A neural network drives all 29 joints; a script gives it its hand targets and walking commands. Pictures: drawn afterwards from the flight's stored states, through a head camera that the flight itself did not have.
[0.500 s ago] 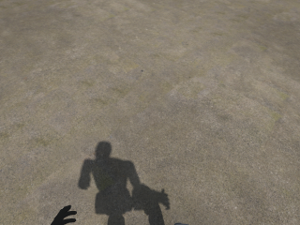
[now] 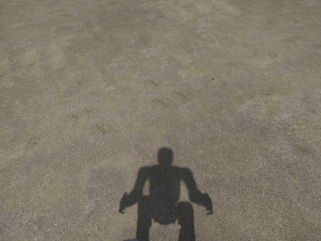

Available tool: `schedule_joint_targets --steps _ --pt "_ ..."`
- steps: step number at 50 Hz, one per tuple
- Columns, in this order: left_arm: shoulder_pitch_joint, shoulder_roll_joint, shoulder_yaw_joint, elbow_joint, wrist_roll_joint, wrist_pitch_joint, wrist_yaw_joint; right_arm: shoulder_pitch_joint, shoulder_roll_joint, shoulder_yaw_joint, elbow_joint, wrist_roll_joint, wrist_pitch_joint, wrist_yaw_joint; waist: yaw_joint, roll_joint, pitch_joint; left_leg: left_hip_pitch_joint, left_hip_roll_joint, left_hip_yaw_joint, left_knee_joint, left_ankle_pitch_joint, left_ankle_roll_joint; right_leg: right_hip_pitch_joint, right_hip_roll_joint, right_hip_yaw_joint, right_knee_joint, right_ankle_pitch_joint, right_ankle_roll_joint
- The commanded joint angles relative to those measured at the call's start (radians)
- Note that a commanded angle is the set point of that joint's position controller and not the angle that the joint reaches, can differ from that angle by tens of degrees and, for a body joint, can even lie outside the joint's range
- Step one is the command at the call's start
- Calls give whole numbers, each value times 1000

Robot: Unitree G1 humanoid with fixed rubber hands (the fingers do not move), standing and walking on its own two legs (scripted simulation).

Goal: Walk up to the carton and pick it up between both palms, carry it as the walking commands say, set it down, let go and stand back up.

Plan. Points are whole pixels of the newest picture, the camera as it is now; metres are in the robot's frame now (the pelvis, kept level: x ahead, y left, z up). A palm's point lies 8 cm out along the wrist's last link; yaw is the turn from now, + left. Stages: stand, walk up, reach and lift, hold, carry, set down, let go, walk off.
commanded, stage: walk up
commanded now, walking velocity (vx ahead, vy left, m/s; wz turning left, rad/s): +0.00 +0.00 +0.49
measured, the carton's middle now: out of the picture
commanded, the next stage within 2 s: none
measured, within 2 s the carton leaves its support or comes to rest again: neither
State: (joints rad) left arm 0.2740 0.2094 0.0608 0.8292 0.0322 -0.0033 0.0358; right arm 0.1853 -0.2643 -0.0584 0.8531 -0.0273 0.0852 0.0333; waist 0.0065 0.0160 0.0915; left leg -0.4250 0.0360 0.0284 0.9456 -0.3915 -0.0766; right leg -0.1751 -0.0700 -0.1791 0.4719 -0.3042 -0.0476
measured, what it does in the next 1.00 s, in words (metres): steps on the spot, turning left: left foot, then right foot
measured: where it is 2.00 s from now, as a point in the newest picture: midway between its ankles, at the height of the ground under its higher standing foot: outside the picture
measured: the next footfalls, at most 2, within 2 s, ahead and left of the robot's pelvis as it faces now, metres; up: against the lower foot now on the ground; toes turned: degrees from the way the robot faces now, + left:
left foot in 0.20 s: -0.02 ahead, +0.14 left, +0.00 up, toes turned +10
right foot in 0.82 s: +0.08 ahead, -0.06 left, +0.00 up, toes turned +23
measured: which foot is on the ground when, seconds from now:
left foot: up 0.00-0.18, down 0.20-0.82, up 0.84-1.00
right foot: down 0.00-0.20, up 0.22-0.80, down 0.82-1.00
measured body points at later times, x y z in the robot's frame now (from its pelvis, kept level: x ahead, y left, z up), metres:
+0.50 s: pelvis -0.02 +0.07 +0.01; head +0.02 +0.12 +0.45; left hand +0.06 +0.37 -0.13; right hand +0.13 -0.19 -0.10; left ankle -0.06 +0.13 -0.74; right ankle +0.02 -0.13 -0.65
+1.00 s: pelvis +0.00 -0.01 +0.01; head +0.05 -0.03 +0.45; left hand -0.03 +0.29 -0.09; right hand +0.19 -0.22 -0.15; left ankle -0.10 +0.13 -0.65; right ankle +0.04 -0.07 -0.74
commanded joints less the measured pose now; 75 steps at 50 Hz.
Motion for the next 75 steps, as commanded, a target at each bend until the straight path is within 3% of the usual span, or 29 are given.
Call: schedule_joint_targets --steps 1,5,7,8,9,10,12,15,18,30,37,38,40,42,43,45,50,57,60,64,66,67,68,69,70,72,73,74,75 --pt "78 188 58 -23 -12 -14 -7 -83 -45 -1 -54 6 -22 -3 28 -196 -100 -18 -18 49 -143 -48 26 140 -267 151 -62 734 -80" --pt "73 209 59 -22 -21 -10 -17 -84 -55 -17 -52 25 -40 -3 12 -180 -167 85 -39 45 -294 -34 62 144 -287 143 -29 665 -72" --pt "47 227 67 -16 -32 1 -21 -10 -79 -28 -39 26 -53 -7 -40 -108 -190 281 -11 5 -556 152 95 32 -238 75 88 526 -9" --pt "41 200 64 -30 -32 2 -23 28 -146 -48 -38 16 -62 -14 -71 15 -226 436 103 -112 -615 378 140 -94 -158 28 206 326 50" --pt "10 132 43 -78 -18 4 -25 67 -239 -72 -41 3 -71 -20 -99 268 -212 561 347 -410 -610 827 234 -350 -29 17 393 -215 111" --pt "-30 117 30 -86 -15 14 -22 96 -233 -73 -19 20 -75 -28 -93 209 -180 532 381 -387 -561 1033 294 -395 -40 95 535 -304 113" --pt "-68 148 37 -78 -14 26 -27 42 -170 -56 -29 18 -73 -35 -70 101 -120 459 292 -287 -555 859 294 -435 -47 146 634 -215 122" --pt "-57 177 43 -64 -5 34 -31 -16 -157 -63 -65 19 -79 -44 -25 105 -105 389 216 -240 -584 847 236 -405 -41 161 657 -101 117" --pt "-87 164 48 -72 -2 44 -37 32 -159 -60 -67 22 -88 -39 -33 77 -118 381 178 -245 -598 794 210 -409 -16 173 676 -33 113" --pt "-228 126 39 -117 -25 46 -19 175 -163 -61 -39 -1 -98 -39 -76 157 -118 423 154 -368 -568 796 244 -376 45 193 369 -84 109" --pt "-125 137 40 -73 -41 20 -4 117 -169 -59 -51 -4 -82 -34 -31 120 -147 253 122 -431 -525 649 198 -75 70 205 30 -7 81" --pt "-66 152 43 -50 -41 11 2 79 -159 -56 -66 0 -81 -36 5 80 -157 161 77 -403 -470 551 161 62 47 210 -94 100 72" --pt "-2 274 58 -50 -28 1 8 86 -66 -40 -95 19 -76 -36 22 -289 -203 -121 -135 -197 -118 -188 71 276 -317 560 -216 345 -31" --pt "-144 249 49 -90 -27 9 2 159 -102 -45 -65 -4 -60 -31 -58 -222 -124 -78 -70 -141 68 -152 56 54 -347 484 -229 321 -95" --pt "-151 208 41 -90 -32 13 0 141 -122 -46 -50 -2 -54 -24 -40 -213 -111 -49 -53 -127 126 -120 56 1 -320 415 -213 304 -121" --pt "-156 153 21 -72 -35 10 2 117 -119 -56 -50 -12 -37 -7 -42 -131 -74 -24 -60 -126 201 -7 50 -69 -210 307 -209 238 -63" --pt "-60 162 14 -55 -29 -2 -1 100 -65 -57 -74 21 -23 8 -14 -183 -60 -60 -56 -63 232 62 31 -13 -178 200 -189 308 -31" --pt "48 196 29 -3 -22 -17 0 -8 -56 -35 -103 16 -18 5 40 -188 -49 -63 -19 -18 -4 4 7 104 -253 195 -153 433 -65" --pt "51 223 21 32 -5 0 -2 -35 -25 -22 -101 34 -30 0 41 -196 -69 27 -32 10 -185 -99 49 34 -280 188 -131 279 -39" --pt "21 236 26 37 -25 14 -10 12 -24 -35 -94 22 -43 -11 9 -170 -115 157 -45 28 -403 -43 84 -27 -301 151 -22 333 -33" --pt "25 201 19 24 -35 15 -20 78 -80 -62 -87 14 -56 -18 -35 -29 -172 382 46 -124 -580 129 121 -208 -227 89 165 167 44" --pt "-4 128 -2 -28 -35 17 -27 101 -191 -96 -109 -5 -62 -22 -55 248 -195 475 292 -468 -666 370 206 -414 -69 46 402 -262 106" --pt "-68 111 -6 -44 -42 29 -26 95 -227 -106 -118 1 -63 -29 -56 195 -166 400 366 -466 -615 559 276 -446 -55 118 555 -301 117" --pt "-69 117 -2 -46 -38 34 -29 83 -204 -101 -118 3 -65 -38 -38 140 -149 371 343 -425 -588 621 289 -446 -72 152 592 -274 122" --pt "-78 150 0 -34 -3 37 -27 96 -171 -72 -84 8 -62 -33 -43 92 -165 333 277 -357 -579 526 274 -405 -95 183 565 -166 120" --pt "-54 165 15 -24 -7 45 -30 36 -134 -65 -105 9 -62 -43 -14 136 -121 278 210 -314 -617 432 237 -401 -70 161 584 -95 118" --pt "-38 166 21 -16 -7 45 -37 30 -133 -70 -106 10 -63 -40 -11 141 -139 298 173 -311 -653 223 225 -404 -61 139 569 -58 126" --pt "-46 176 26 -18 -3 44 -46 36 -129 -67 -105 10 -61 -31 -25 177 -149 285 124 -331 -720 -202 218 -417 -47 108 549 -63 131" --pt "-134 181 31 -43 -25 42 -52 -5 -119 -52 -121 25 -59 -12 -38 219 -83 198 109 -326 -757 -287 213 -419 -25 86 506 -45 153"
